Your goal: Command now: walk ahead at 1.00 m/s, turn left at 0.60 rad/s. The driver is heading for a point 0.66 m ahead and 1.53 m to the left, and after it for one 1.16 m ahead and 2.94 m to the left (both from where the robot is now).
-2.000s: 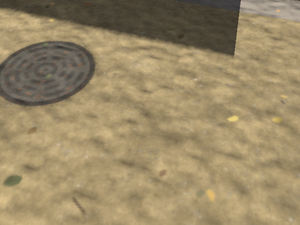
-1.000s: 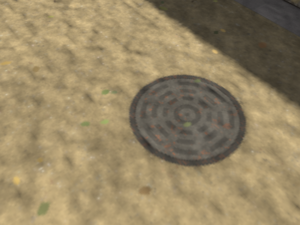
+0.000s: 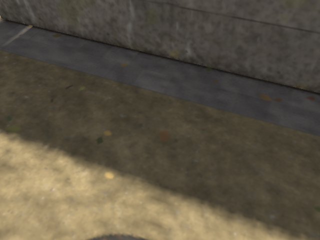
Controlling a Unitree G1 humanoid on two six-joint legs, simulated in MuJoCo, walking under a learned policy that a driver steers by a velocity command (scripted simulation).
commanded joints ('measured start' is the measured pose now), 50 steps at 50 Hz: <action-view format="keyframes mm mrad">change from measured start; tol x32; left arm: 1 -141 75 9 -82 5 -33 22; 28 -551 91 1 -374 -51 -30 41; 33 71 257 69 -262 -60 -34 55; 50 -28 184 20 -45 -9 -8 46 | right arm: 1 -15 -27 -6 -48 -12 -7 12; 7 -122 -55 -16 -125 -5 -32 78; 11 522 -250 -115 6 -1 40 38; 50 -284 -23 5 -307 -17 2 66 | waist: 1 -49 -64 124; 11 -418 -132 -168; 13 -79 382 -219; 16 -30 -177 -50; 32 98 88 -242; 34 3 -651 -494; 37 72 -70 -108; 50 30 -29 157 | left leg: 1 42 -8 41 -139 209 0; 10 647 -207 257 -372 -10 151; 12 1010 -147 -38 -521 119 264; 13 1131 39 -652 -721 -369 458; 22 368 -153 -331 -981 -149 285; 29 526 -169 -378 -807 -158 165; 32 537 -180 -317 -353 192 86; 35 -128 -155 -101 347 -383 30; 50 -36 -38 140 -240 124 44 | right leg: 1 -201 -207 10 -243 380 -11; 10 22 -317 -49 418 1526 40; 11 -159 -226 -51 824 1186 39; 12 -574 38 30 1324 -192 72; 13 -852 57 311 1470 -290 46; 27 -330 -28 262 191 407 161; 32 87 -125 318 188 226 61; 34 583 -543 1218 -31 -491 -161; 39 9 -346 590 -86 -33 -61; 50 -29 -284 52 -212 478 19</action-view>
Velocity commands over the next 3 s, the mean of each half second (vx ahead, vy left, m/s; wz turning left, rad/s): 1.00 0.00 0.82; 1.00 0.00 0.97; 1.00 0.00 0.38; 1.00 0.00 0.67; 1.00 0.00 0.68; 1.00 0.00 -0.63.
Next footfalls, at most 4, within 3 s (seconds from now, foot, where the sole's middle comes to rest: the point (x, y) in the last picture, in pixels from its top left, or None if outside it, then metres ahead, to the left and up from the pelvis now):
0.22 left None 0.41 0.10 -0.77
0.64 right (161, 178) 0.83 0.07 -0.77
1.14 left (66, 160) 0.92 0.55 -0.77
1.60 right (27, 103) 1.32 0.89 -0.77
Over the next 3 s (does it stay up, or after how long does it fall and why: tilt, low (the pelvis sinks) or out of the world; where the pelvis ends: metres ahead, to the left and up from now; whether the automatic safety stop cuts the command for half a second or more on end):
stays up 1.12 2.03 -0.02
